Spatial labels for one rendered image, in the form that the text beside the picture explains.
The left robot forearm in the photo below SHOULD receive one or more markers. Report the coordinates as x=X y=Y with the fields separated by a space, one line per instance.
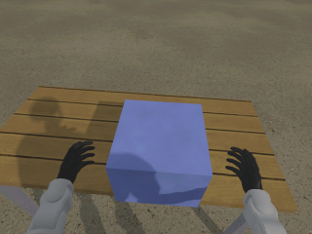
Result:
x=55 y=203

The right robot forearm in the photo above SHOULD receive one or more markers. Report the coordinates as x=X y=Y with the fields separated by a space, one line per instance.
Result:
x=260 y=214

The carton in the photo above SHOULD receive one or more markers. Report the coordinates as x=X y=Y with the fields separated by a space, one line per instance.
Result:
x=160 y=154

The table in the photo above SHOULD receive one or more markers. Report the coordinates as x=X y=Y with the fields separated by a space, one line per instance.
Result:
x=34 y=141

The robot left hand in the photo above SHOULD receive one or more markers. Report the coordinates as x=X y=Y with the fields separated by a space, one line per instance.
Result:
x=72 y=164

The robot right hand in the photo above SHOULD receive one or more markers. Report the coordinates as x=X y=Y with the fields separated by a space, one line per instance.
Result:
x=248 y=171

